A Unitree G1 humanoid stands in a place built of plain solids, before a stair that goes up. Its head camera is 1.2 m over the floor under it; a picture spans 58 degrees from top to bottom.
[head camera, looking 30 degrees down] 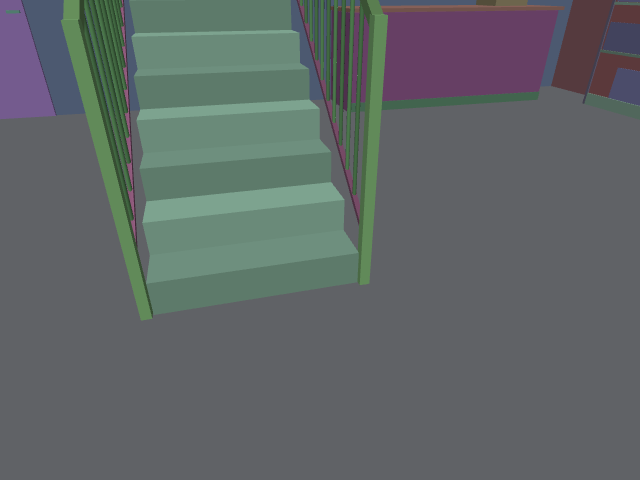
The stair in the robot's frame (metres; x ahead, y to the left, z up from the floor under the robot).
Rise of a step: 0.17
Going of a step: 0.23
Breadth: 0.92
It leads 15 degrees to the left of straight ahead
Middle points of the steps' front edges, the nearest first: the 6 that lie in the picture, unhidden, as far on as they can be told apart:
1.56 0.27 0.16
1.78 0.32 0.33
2.00 0.38 0.49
2.21 0.44 0.66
2.43 0.50 0.82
2.65 0.56 0.99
